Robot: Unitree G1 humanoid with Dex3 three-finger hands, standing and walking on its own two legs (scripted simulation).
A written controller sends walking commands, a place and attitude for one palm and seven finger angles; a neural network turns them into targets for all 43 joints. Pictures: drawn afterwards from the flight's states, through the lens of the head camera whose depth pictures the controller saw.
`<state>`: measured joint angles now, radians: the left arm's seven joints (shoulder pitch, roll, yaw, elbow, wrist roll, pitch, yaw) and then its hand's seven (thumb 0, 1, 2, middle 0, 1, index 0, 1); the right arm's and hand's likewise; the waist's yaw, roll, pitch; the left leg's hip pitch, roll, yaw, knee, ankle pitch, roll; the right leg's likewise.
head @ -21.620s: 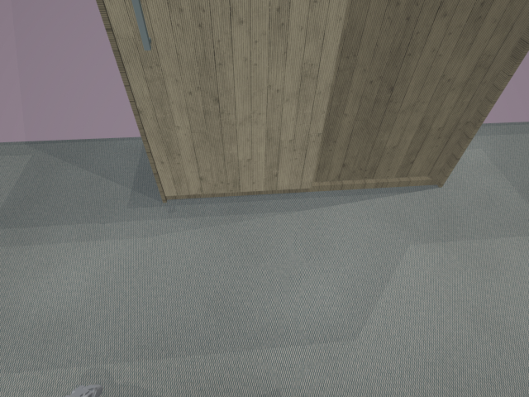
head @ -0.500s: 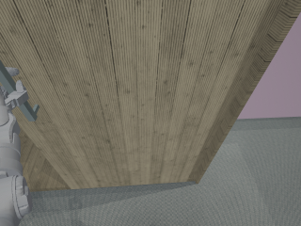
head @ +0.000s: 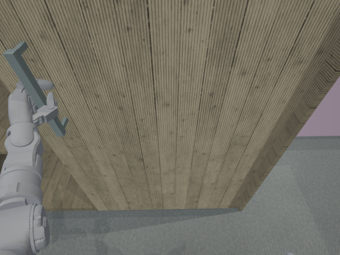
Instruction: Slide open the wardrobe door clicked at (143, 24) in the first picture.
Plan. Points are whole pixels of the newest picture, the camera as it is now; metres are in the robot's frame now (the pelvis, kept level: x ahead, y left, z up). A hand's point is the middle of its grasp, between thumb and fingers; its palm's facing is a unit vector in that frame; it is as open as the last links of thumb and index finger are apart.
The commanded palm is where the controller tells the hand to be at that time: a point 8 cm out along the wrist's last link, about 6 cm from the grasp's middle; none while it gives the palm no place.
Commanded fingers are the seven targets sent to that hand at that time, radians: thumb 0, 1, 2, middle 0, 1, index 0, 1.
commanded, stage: stop walking and hold the door there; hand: left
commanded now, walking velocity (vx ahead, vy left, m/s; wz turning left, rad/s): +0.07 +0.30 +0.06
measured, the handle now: (44, 95) +0.44 +0.33 +0.15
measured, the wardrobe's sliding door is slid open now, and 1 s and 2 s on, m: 0.64 0.64 0.64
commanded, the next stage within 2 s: loosen the grip on the handle in 1.06 s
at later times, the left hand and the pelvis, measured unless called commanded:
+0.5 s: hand (54, 109) +0.40 +0.29 +0.14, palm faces +0.38 -0.90 -0.22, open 5.5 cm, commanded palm +0.36 +0.32 +0.13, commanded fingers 0.00 0.90 0.90 -0.45 -1.40 -0.45 -1.40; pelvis -0.03 +0.03 +0.00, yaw -1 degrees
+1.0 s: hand (54, 109) +0.40 +0.29 +0.14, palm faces +0.42 -0.88 -0.21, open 5.4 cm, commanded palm +0.36 +0.32 +0.13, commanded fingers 0.00 0.90 0.90 -0.45 -1.40 -0.45 -1.40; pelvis -0.03 +0.01 +0.00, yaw -2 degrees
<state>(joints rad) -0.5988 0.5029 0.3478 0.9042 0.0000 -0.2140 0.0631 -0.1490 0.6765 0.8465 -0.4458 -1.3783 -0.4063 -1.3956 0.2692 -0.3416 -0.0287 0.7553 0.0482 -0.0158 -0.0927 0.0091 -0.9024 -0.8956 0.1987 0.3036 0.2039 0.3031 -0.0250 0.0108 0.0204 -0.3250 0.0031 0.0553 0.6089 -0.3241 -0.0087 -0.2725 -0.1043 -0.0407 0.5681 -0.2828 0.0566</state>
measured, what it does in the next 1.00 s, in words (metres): steps on the spot: right foot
